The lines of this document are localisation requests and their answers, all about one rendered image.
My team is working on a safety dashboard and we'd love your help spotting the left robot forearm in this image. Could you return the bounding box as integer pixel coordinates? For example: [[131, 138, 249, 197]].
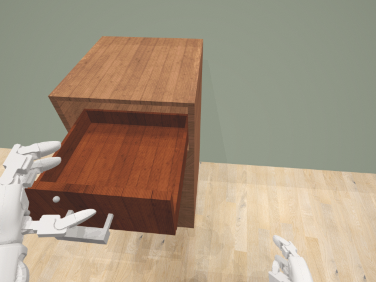
[[0, 243, 29, 282]]

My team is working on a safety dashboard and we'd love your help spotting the handle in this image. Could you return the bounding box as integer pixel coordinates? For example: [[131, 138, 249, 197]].
[[55, 210, 114, 244]]

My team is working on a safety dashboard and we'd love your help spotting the left robot hand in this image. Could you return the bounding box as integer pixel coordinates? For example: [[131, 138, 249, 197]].
[[0, 141, 96, 245]]

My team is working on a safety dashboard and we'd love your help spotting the drawer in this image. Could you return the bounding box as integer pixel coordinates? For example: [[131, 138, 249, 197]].
[[25, 109, 189, 235]]

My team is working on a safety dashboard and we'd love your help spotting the cabinet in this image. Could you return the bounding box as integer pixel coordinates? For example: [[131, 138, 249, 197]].
[[48, 36, 203, 228]]

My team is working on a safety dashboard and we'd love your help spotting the right robot hand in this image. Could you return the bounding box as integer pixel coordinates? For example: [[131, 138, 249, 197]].
[[268, 235, 313, 282]]

